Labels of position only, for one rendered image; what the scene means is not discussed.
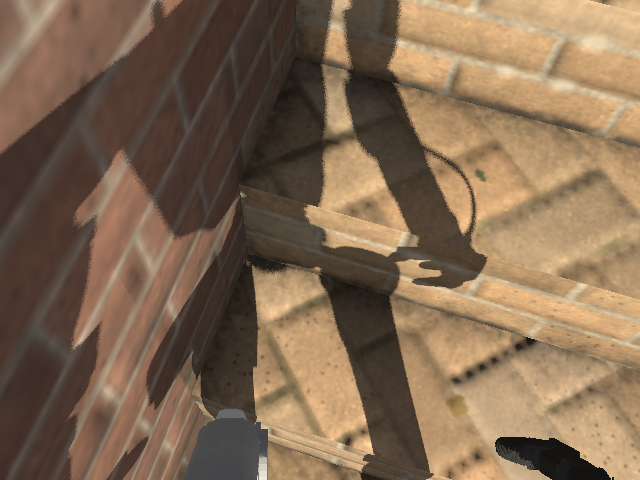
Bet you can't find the left robot shin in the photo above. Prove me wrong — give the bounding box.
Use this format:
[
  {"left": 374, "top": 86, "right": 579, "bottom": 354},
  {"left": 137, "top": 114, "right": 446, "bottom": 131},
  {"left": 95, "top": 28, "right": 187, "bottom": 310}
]
[{"left": 197, "top": 408, "right": 248, "bottom": 441}]

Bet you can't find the robot left thigh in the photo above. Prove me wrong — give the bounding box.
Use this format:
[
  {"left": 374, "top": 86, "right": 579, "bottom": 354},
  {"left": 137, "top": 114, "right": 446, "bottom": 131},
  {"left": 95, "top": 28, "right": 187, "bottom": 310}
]
[{"left": 183, "top": 418, "right": 268, "bottom": 480}]

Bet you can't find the right robot hand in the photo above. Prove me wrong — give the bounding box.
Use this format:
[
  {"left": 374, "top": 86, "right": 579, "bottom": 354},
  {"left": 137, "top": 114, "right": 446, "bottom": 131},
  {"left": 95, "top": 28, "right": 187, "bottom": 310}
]
[{"left": 495, "top": 437, "right": 614, "bottom": 480}]

